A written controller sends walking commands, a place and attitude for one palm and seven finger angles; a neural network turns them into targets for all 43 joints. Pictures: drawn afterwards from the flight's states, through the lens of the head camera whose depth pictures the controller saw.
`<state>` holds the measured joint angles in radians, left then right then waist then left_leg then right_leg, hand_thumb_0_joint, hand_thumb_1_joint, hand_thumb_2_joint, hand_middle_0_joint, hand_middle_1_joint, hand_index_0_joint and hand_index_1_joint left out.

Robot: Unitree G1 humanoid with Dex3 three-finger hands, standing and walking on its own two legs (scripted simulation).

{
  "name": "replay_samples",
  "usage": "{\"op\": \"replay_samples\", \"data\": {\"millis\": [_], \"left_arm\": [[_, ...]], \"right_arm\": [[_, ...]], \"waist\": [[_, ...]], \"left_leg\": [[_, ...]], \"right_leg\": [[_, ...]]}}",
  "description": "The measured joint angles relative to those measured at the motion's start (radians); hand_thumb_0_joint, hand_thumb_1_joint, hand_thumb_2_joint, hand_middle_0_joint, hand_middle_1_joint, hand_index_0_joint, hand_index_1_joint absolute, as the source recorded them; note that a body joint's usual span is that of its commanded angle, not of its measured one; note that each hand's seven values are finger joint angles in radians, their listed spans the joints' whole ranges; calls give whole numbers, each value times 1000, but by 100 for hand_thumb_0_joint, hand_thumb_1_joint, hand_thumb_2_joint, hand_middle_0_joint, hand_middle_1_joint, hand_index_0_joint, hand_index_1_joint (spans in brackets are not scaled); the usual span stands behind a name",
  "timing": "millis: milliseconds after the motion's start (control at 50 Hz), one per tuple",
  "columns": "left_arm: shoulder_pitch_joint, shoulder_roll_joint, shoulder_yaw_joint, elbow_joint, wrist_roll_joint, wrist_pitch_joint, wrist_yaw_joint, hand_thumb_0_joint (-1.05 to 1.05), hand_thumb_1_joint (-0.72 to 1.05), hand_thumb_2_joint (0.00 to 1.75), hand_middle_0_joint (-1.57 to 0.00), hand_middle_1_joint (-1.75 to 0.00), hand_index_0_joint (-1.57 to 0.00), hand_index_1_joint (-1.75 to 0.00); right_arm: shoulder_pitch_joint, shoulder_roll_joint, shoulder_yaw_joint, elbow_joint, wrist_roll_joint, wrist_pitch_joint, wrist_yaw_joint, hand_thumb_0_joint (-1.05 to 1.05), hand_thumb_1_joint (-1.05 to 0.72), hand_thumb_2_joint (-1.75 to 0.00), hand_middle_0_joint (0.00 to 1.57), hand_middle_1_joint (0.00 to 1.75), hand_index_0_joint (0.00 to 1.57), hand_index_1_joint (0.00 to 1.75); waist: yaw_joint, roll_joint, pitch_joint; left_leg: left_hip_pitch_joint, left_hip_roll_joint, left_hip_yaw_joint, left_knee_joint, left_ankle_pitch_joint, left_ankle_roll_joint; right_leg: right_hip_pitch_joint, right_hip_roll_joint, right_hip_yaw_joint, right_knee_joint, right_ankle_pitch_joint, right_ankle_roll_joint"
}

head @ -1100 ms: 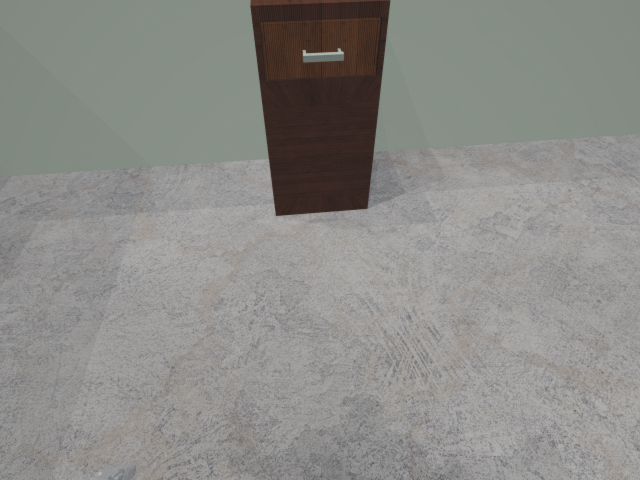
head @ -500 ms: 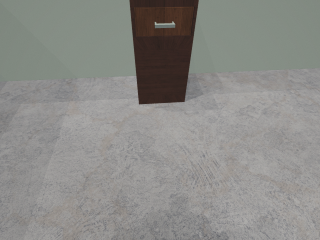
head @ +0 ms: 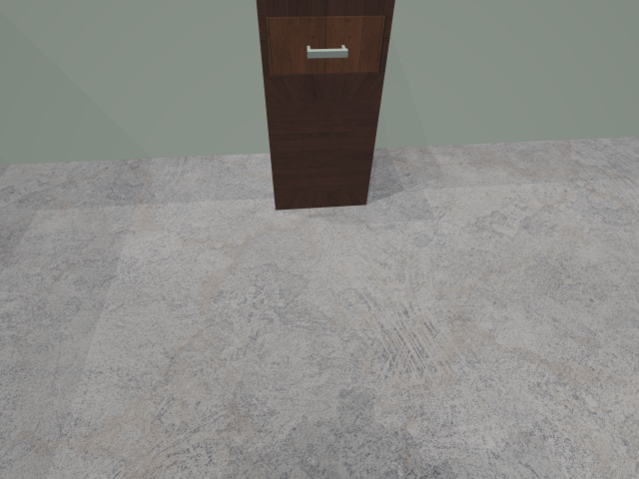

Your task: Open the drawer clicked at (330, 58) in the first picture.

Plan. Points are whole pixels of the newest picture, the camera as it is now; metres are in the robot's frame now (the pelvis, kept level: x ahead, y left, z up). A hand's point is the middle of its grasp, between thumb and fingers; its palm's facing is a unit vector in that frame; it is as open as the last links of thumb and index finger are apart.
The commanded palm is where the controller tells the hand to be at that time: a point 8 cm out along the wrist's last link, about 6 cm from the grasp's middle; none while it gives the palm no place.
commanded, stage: look at it before walking up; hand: left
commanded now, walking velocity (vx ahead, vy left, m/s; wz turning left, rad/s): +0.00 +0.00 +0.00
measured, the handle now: (326, 50) +1.39 +0.06 -0.04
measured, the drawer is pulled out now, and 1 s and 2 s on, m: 0.00 0.00 0.00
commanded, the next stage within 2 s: walk to a spot facing it in 0.34 s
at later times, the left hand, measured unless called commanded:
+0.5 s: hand out of the picture +0.08 +0.25 -0.16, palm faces -0.02 -0.94 -0.34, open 7.3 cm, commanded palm none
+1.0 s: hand (244, 453) +0.20 +0.13 -0.19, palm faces -0.17 -0.96 -0.23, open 7.3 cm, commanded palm none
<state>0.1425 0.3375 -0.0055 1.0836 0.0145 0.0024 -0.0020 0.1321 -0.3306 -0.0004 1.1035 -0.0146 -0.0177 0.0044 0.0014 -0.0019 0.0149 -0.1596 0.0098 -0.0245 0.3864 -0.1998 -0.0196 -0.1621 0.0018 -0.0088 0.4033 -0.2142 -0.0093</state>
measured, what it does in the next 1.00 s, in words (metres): walks ahead: right foot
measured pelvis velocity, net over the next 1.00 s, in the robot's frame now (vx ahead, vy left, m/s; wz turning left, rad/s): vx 0.13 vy -0.06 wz -0.23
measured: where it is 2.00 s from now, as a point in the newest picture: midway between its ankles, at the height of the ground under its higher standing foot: (373, 408)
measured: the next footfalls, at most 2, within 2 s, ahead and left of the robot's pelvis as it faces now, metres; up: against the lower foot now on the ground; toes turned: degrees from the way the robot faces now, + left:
right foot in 0.88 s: +0.14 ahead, -0.15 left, +0.00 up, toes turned -17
left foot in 1.34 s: +0.46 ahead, +0.00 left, +0.00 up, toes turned -14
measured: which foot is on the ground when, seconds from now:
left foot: down 0.00-0.88, up 0.90-1.00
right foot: down 0.00-0.70, up 0.72-0.86, down 0.88-1.00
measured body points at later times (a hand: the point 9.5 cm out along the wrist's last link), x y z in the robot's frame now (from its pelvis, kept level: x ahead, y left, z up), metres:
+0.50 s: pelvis +0.01 +0.00 +0.00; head +0.01 +0.00 +0.45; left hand +0.08 +0.29 -0.13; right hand +0.09 -0.30 -0.13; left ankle +0.01 +0.13 -0.74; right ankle +0.00 -0.11 -0.74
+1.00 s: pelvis +0.13 -0.06 -0.02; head +0.15 -0.07 +0.43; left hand +0.21 +0.18 -0.17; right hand +0.04 -0.30 -0.18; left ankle +0.08 +0.10 -0.66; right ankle +0.11 -0.14 -0.74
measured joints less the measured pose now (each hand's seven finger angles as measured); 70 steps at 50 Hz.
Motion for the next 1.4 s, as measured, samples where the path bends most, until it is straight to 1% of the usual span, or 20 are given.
{"op": "replay_samples", "data": {"millis": [500, 600, 720, 760, 800, 840, 860, 880, 900, 920, 960, 980, 1020, 1100, 1160, 1240, 1300, 1340, 1380, 1400], "left_arm": [[6, -1, 1, 4, -1, 1, 6, 0, 91, 90, -20, -30, -20, -30], [68, -34, 10, -12, 6, 27, -3, 0, 91, 90, -20, -30, -20, -30], [179, -80, 29, -39, 10, 36, -26, 0, 91, 90, -20, -30, -20, -30], [201, -95, 37, -38, 9, 40, -31, 1, 91, 90, -20, -30, -20, -30], [202, -110, 42, -37, 10, 44, -37, 1, 91, 90, -20, -30, -20, -30], [184, -123, 46, -48, 10, 39, -44, 1, 91, 90, -20, -30, -20, -30], [173, -129, 48, -59, 9, 31, -48, 1, 91, 90, -20, -30, -20, -30], [163, -130, 50, -76, 10, 17, -52, 1, 91, 90, -20, -30, -20, -30], [155, -124, 52, -92, 12, -5, -50, 1, 91, 90, -20, -30, -20, -30], [145, -121, 56, -101, 11, -25, -42, 1, 91, 90, -20, -30, -20, -30], [138, -123, 60, -109, 4, -45, -22, 1, 91, 90, -20, -30, -20, -30], [144, -124, 60, -110, 3, -49, -15, 0, 91, 90, -20, -30, -20, -30], [162, -132, 56, -102, 6, -52, -5, 0, 91, 90, -20, -30, -20, -30], [202, -157, 45, -67, 15, -49, 0, 0, 91, 90, -20, -30, -20, -30], [222, -173, 39, -46, 15, -52, 0, 0, 91, 90, -20, -30, -20, -30], [241, -178, 39, -38, 16, -56, 6, 0, 91, 90, -20, -30, -20, -30], [256, -171, 45, -36, 16, -54, 10, 0, 91, 90, -20, -30, -20, -30], [275, -165, 52, -31, 11, -50, 11, 0, 91, 90, -20, -30, -20, -30], [263, -152, 63, -15, 3, -34, 8, 0, 91, 90, -20, -30, -20, -30], [256, -145, 66, -9, 4, -27, 7, 0, 91, 90, -20, -30, -20, -30]], "right_arm": [[-13, -4, 3, 7, 0, 3, -5, 1, -91, -90, 21, 30, 20, 30], [24, 30, -1, -13, -10, 15, -5, 0, -91, -90, 21, 30, 20, 30], [115, 81, -16, -41, -11, 3, -1, 0, -91, -90, 21, 30, 20, 30], [142, 96, -24, -43, -10, -13, -4, 0, -91, -90, 21, 30, 20, 30], [171, 105, -31, -43, -12, -30, -8, 0, -91, -90, 21, 30, 20, 30], [199, 106, -36, -36, -16, -35, -12, 0, -91, -90, 21, 30, 20, 30], [211, 103, -38, -29, -17, -33, -13, 0, -91, -90, 21, 30, 20, 30], [225, 99, -39, -21, -16, -30, -12, 0, -91, -90, 21, 30, 20, 30], [236, 102, -39, -11, -12, -22, -9, 0, -91, -90, 21, 30, 20, 30], [237, 105, -37, 2, -8, -10, -6, 0, -91, -90, 21, 30, 20, 30], [225, 110, -38, 19, -5, 8, -2, 1, -91, -90, 21, 30, 20, 30], [212, 112, -40, 20, -5, 11, -1, 1, -91, -90, 21, 30, 20, 30], [176, 112, -46, 1, -10, 9, 0, 1, -91, -90, 21, 30, 20, 30], [90, 117, -57, -75, -13, -2, 6, 1, -91, -90, 20, 30, 20, 30], [37, 129, -58, -121, -12, -11, 15, 1, -91, -90, 20, 30, 20, 30], [-9, 148, -52, -150, -9, -16, 26, 1, -91, -90, 20, 30, 20, 30], [-26, 162, -44, -158, -8, -24, 29, 1, -91, -90, 20, 30, 20, 30], [-28, 169, -36, -165, -12, -44, 24, 0, -91, -90, 20, 30, 20, 30], [-30, 184, -30, -167, -19, -62, 16, 0, -91, -90, 20, 30, 20, 30], [-21, 191, -26, -165, -19, -65, 13, 0, -91, -90, 21, 30, 20, 30]], "waist": [[6, 2, 1], [19, 6, -29], [20, -13, -43], [19, -21, -33], [7, -18, -16], [-7, -2, 6], [-10, 12, 18], [-9, 25, 29], [-6, 24, 37], [-1, 21, 44], [8, 16, 53], [14, 11, 50], [18, 2, 40], [5, 0, 16], [4, 6, 6], [26, 5, 4], [47, -7, 5], [51, -19, 3], [46, -44, 17], [45, -51, 20]], "left_leg": [[27, 4, 4, -20, -9, -3], [7, 23, 39, 63, -80, -3], [-14, 40, 98, 171, -184, -2], [8, 46, 135, 171, -210, -7], [44, 57, 164, 147, -218, -18], [75, 77, 180, 133, -231, -32], [84, 93, 184, 144, -246, -42], [78, 113, 185, 190, -272, -44], [40, 132, 182, 294, -298, -36], [-18, 136, 153, 442, -314, -28], [-132, 120, 93, 695, -295, -15], [-185, 114, 84, 773, -267, -12], [-277, 110, 85, 835, -210, -15], [-411, 118, 94, 756, -106, -34], [-458, 122, 90, 647, -30, -39], [-443, 113, 95, 465, 17, -32], [-371, 87, 109, 316, 9, -14], [-295, 66, 124, 223, 20, 13], [-284, 62, 157, 288, -24, 53], [-261, 65, 176, 294, -48, 63]], "right_leg": [[24, 4, 4, -18, -9, -1], [-6, 23, 38, 54, -55, -7], [-75, 42, 89, 212, -172, -27], [-134, 26, 56, 340, -236, -21], [-196, 4, 10, 445, -279, -11], [-235, -18, -35, 443, -294, -11], [-237, -24, -56, 393, -268, -14], [-225, -24, -72, 318, -212, -19], [-221, -23, -84, 298, -117, -27], [-223, -17, -90, 325, -106, -37], [-183, 0, -94, 325, -147, -53], [-157, 9, -88, 299, -156, -57], [-104, 22, -66, 227, -142, -54], [-16, 36, -18, 93, -106, -52], [42, 41, 12, 27, -102, -42], [113, 42, 40, -13, -135, -22], [158, 33, 57, 1, -191, -1], [144, 24, 75, 107, -261, 4], [34, 15, 77, 417, -302, -16], [-29, 16, 72, 571, -291, -23]]}}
